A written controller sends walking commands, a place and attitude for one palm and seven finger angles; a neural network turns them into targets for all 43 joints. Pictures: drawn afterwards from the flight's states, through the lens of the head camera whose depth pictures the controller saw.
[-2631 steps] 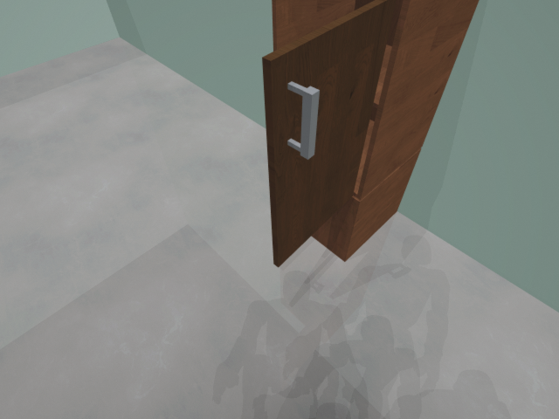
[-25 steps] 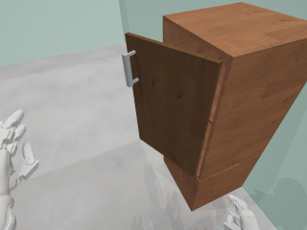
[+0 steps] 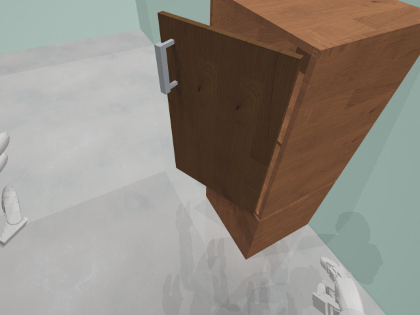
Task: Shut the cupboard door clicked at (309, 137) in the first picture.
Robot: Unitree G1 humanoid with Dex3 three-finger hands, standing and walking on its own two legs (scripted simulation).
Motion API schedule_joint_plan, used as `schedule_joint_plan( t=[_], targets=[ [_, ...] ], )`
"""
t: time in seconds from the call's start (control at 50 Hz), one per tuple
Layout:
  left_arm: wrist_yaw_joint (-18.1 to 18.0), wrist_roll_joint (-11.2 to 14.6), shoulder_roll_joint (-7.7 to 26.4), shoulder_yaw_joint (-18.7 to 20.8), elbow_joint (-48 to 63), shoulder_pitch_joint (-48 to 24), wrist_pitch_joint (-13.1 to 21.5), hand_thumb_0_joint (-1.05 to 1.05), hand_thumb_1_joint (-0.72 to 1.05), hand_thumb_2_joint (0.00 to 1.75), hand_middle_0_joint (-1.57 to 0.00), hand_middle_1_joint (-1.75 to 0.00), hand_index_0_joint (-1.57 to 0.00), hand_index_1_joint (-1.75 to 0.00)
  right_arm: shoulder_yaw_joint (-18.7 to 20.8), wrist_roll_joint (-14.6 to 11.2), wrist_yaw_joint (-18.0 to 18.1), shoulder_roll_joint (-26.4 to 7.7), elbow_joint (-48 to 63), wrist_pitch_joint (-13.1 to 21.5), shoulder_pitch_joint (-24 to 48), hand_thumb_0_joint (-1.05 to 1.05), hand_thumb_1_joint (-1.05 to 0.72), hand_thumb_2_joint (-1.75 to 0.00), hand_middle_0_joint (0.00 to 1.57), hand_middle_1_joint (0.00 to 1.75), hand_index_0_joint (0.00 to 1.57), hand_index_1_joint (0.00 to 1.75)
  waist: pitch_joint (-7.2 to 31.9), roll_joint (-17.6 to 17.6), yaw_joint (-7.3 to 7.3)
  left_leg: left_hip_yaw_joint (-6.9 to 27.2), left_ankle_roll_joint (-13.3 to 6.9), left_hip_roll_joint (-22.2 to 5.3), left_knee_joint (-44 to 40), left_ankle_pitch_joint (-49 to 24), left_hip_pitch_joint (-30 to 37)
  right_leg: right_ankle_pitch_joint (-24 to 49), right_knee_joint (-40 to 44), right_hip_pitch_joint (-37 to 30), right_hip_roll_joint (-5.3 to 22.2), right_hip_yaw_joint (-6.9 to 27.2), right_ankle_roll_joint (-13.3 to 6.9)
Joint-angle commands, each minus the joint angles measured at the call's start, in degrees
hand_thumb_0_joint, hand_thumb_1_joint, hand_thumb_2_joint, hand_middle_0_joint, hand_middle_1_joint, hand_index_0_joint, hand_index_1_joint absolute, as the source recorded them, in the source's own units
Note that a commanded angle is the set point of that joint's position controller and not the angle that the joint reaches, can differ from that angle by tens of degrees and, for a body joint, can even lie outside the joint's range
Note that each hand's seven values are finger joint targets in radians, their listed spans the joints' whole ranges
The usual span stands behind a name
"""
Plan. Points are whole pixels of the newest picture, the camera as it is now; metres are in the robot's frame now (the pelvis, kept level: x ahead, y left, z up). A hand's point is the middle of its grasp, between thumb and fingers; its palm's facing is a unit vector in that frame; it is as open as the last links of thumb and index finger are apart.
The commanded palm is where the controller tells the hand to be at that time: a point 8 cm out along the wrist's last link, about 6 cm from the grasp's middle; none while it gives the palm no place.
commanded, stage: step back with the hand held close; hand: left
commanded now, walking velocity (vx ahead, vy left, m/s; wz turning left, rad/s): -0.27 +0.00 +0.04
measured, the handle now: (167, 67) +0.67 +0.16 +0.13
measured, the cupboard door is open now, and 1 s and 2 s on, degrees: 25 25 25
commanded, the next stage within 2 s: stop stepping back and stand still in 0.70 s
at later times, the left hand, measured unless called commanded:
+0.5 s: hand out of the picture +0.08 +0.28 +0.17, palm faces +0.53 -0.74 -0.41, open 7.5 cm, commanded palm +0.01 +0.31 +0.18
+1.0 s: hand out of the picture +0.01 +0.25 +0.19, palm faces +0.37 -0.81 -0.45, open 7.4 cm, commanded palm -0.07 +0.29 +0.18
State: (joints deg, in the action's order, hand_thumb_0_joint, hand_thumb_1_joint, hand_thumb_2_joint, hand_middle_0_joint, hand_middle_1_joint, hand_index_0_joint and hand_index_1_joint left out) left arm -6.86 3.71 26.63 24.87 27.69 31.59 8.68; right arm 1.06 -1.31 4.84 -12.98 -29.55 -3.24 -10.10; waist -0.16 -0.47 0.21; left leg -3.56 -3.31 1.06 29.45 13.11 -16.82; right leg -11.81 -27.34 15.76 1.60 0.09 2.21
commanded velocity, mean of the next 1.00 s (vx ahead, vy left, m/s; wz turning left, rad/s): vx -0.21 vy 0.00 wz -0.04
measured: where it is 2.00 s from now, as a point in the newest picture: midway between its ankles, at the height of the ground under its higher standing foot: outside the picture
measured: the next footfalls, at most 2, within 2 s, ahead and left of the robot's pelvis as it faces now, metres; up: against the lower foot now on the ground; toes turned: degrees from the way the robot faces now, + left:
right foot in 0.76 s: -0.25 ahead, -0.14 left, +0.00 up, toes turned +1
left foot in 1.18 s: -0.16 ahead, +0.11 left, +0.00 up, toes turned +0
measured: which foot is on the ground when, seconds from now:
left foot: down 0.00-1.00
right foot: down 0.00-0.46, up 0.48-0.74, down 0.76-1.00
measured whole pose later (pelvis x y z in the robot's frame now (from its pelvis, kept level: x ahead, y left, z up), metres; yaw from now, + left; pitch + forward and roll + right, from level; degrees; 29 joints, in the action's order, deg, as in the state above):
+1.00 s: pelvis -0.21 -0.01 -0.01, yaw +0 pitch -1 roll -3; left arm -6.5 4.5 29.1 26.8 27.7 29.0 11.8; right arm 0.6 -0.7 4.8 -10.5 -35.2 3.8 -13.7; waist 3.0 -0.3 -4.8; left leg -0.3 0.0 -1.4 27.0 5.5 -28.7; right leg -27.2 -30.3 5.7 -2.5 -0.3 -1.1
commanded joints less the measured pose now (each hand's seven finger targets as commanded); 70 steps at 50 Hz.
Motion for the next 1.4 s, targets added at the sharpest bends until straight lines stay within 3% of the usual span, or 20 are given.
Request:
schedule_joint_plan(
  t=[0.0,0.18,0.3,0.34,0.4,0.46,0.52,0.66,0.76,0.8,0.84,0.92,0.96,1.0,1.02,1.08,1.14,1.18,1.24,1.38],
  targets=[
    [-1.5,-0.5,7.4,7.0,9.9,-0.6,4.1,0.00,0.90,0.90,-0.20,-0.30,-0.20,-0.30,2.5,0.3,0.6,-8.4,8.7,3.7,4.4,0.00,-0.90,-0.90,0.20,0.30,0.20,0.30,6.2,-7.0,0.55,9.4,-1.3,-9.4,-12.0,2.1,-15.2,11.0,-6.3,-15.1,-1.0,1.0,-1.0],
    [-1.7,-3.3,6.2,6.4,11.7,-9.4,7.2,0.00,0.90,0.90,-0.20,-0.30,-0.20,-0.30,2.5,0.7,0.8,-8.7,7.9,7.1,3.1,0.00,-0.90,-0.90,0.20,0.30,0.20,0.30,1.8,-7.3,0.11,12.7,-4.2,-10.6,-12.8,32.4,-32.7,-3.6,-11.6,-17.8,-2.3,3.3,-1.4],
    [-2.9,-2.1,8.4,7.0,14.4,-7.4,8.6,0.00,0.90,0.90,-0.20,-0.30,-0.20,-0.30,2.2,1.5,-0.8,-5.7,4.6,8.0,0.6,0.00,-0.90,-0.90,0.20,0.30,0.20,0.30,3.2,8.1,-0.84,5.2,2.2,-1.2,14.5,14.2,-6.5,-19.8,11.7,12.8,12.2,21.2,-9.4],
    [-3.6,-1.8,8.3,6.2,13.9,-8.3,8.4,0.00,0.90,0.90,-0.20,-0.30,-0.20,-0.30,2.0,1.6,-1.1,-5.2,3.5,7.6,0.7,0.00,-0.90,-0.90,0.20,0.30,0.20,0.30,4.1,10.1,-1.45,4.6,2.5,-1.3,18.2,10.7,-0.7,-17.9,13.1,17.1,14.0,18.5,-9.5],
    [-3.9,-1.7,8.3,6.5,13.6,-8.9,8.8,0.00,0.90,0.90,-0.20,-0.30,-0.20,-0.30,1.9,1.4,-0.3,-6.5,3.8,7.8,1.1,0.00,-0.90,-0.90,0.20,0.30,0.20,0.30,2.2,0.4,-1.86,10.3,0.5,-5.0,-0.1,13.7,-2.3,-17.1,4.1,16.8,5.1,8.1,-4.5],
    [-3.8,-2.8,9.1,9.9,12.0,-8.5,9.9,0.00,0.90,0.90,-0.20,-0.30,-0.20,-0.30,2.4,1.7,1.0,-7.6,4.5,9.8,3.8,0.00,-0.90,-0.90,0.20,0.30,0.20,0.30,3.8,-20.7,-0.35,28.8,-7.2,-22.1,-24.6,34.4,-31.6,-9.6,-35.4,-9.2,-7.2,1.3,-0.5],
    [-2.8,-1.3,8.0,10.1,11.2,-4.8,10.7,0.00,0.90,0.90,-0.20,-0.30,-0.20,-0.30,4.2,1.5,-0.7,-7.1,2.5,11.2,3.1,0.00,-0.90,-0.90,0.20,0.30,0.20,0.30,8.1,-8.4,0.37,19.7,-5.9,-20.1,-17.0,18.7,-16.5,-15.4,-35.3,-1.3,-6.7,2.4,-1.2],
    [-1.9,0.3,6.6,4.9,16.1,-6.1,9.9,0.00,0.90,0.90,-0.20,-0.30,-0.20,-0.30,2.3,2.4,-1.9,-5.6,-0.8,13.2,2.6,0.00,-0.90,-0.90,0.20,0.30,0.20,0.30,8.6,-14.5,0.05,13.3,1.4,-15.5,-18.2,10.9,0.8,-15.6,3.2,-2.4,-5.4,-2.1,-2.5],
    [-2.8,-0.1,15.3,10.5,17.6,-11.2,11.5,0.00,0.90,0.90,-0.20,-0.30,-0.20,-0.30,1.3,2.9,-0.3,-2.6,-2.2,12.2,3.4,0.00,-0.90,-0.90,0.20,0.30,0.20,0.30,12.8,4.3,-0.27,0.9,5.8,-5.2,9.3,0.7,11.7,18.5,11.5,8.3,12.5,9.5,-7.3],
    [-1.8,0.1,12.0,8.3,16.2,-9.3,9.8,0.00,0.90,0.90,-0.20,-0.30,-0.20,-0.30,2.4,1.1,0.4,-4.4,-0.2,12.4,3.4,0.00,-0.90,-0.90,0.20,0.30,0.20,0.30,14.0,5.8,-1.73,1.3,4.0,-4.2,3.7,-13.7,15.7,21.5,2.8,7.1,5.6,2.6,-3.0],
    [-1.5,0.6,11.8,9.9,15.8,-4.0,7.1,0.00,0.90,0.90,-0.20,-0.30,-0.20,-0.30,2.3,1.2,0.7,-5.5,1.3,10.9,3.4,0.00,-0.90,-0.90,0.20,0.30,0.20,0.30,17.0,-9.0,-0.82,6.8,1.3,-7.1,-2.6,-27.1,19.1,9.3,-4.4,4.7,-3.7,-2.4,-0.5],
    [-1.4,1.6,9.9,11.0,7.3,1.6,4.7,0.00,0.90,0.90,-0.20,-0.30,-0.20,-0.30,1.2,1.0,0.6,-5.9,3.7,9.7,4.6,0.00,-0.90,-0.90,0.20,0.30,0.20,0.30,2.2,-14.7,-0.16,11.7,5.8,-8.3,-22.7,28.9,-9.6,-22.5,1.7,-6.9,-8.2,-5.4,-4.4],
    [-1.3,1.6,11.8,12.1,7.6,3.2,4.5,0.00,0.90,0.90,-0.20,-0.30,-0.20,-0.30,2.1,0.5,0.2,-5.3,3.7,8.8,3.0,0.00,-0.90,-0.90,0.20,0.30,0.20,0.30,3.2,-4.1,-0.37,2.5,7.2,-1.4,-5.1,19.5,-3.4,-30.6,11.9,2.2,-1.8,0.6,-7.4],
    [-1.9,1.7,11.0,9.2,11.7,2.7,4.8,0.00,0.90,0.90,-0.20,-0.30,-0.20,-0.30,2.8,0.7,0.2,-5.0,2.1,7.6,2.4,0.00,-0.90,-0.90,0.20,0.30,0.20,0.30,-1.9,15.5,-0.57,4.6,6.2,0.6,29.9,6.3,-0.4,-37.2,22.3,22.9,16.0,20.4,-15.0],
    [-2.2,0.9,10.5,8.6,13.6,1.7,5.1,0.00,0.90,0.90,-0.20,-0.30,-0.20,-0.30,2.6,0.9,-0.1,-5.5,1.0,7.8,1.6,0.00,-0.90,-0.90,0.20,0.30,0.20,0.30,-2.7,13.9,-0.79,5.9,5.5,-1.0,35.1,4.4,-8.6,-28.7,20.5,17.9,16.8,18.3,-16.0],
    [-3.5,-0.8,8.0,5.2,9.0,-9.6,5.7,0.00,0.90,0.90,-0.20,-0.30,-0.20,-0.30,0.6,1.3,0.1,-4.9,0.5,10.0,2.1,0.00,-0.90,-0.90,0.20,0.30,0.20,0.30,-2.3,6.9,-1.99,5.3,3.5,-6.6,16.3,6.3,-8.5,-16.1,11.8,7.7,12.3,5.7,-9.6],
    [-4.6,-2.4,5.1,0.2,7.1,-19.2,6.0,0.00,0.90,0.90,-0.20,-0.30,-0.20,-0.30,2.5,0.9,1.5,-7.5,-1.4,12.5,0.6,0.00,-0.90,-0.90,0.20,0.30,0.20,0.30,-2.5,-4.2,-2.08,3.1,2.5,-3.3,-0.7,2.8,3.8,-12.7,1.5,7.6,5.9,1.5,-6.4],
    [-4.9,-2.4,6.4,1.5,11.4,-18.4,6.6,0.00,0.90,0.90,-0.20,-0.30,-0.20,-0.30,2.7,0.5,2.1,-9.2,0.3,13.8,0.3,0.00,-0.90,-0.90,0.20,0.30,0.20,0.30,1.0,-17.2,-1.01,19.1,-1.1,-13.1,-10.5,2.6,7.9,-11.4,-10.6,9.0,-1.2,-1.7,-2.6],
    [-4.1,-1.4,9.9,5.9,17.7,-12.7,7.6,0.00,0.90,0.90,-0.20,-0.30,-0.20,-0.30,1.7,2.1,1.0,-5.8,-0.5,14.5,0.0,0.00,-0.90,-0.90,0.20,0.30,0.20,0.30,5.9,-15.8,-1.88,27.9,-2.3,-16.6,-16.2,-0.2,9.7,-16.6,-22.4,9.8,-2.3,0.5,-2.1],
    [-3.8,-1.5,7.6,8.2,12.2,4.5,5.7,0.00,0.90,0.90,-0.20,-0.30,-0.20,-0.30,0.8,1.7,-1.0,-4.7,1.1,12.1,1.8,0.00,-0.90,-0.90,0.20,0.30,0.20,0.30,4.9,-10.4,-0.54,7.9,-0.1,-9.7,-10.9,23.5,-13.8,-11.0,-0.5,-15.0,-3.3,-4.6,-3.7]
  ],
)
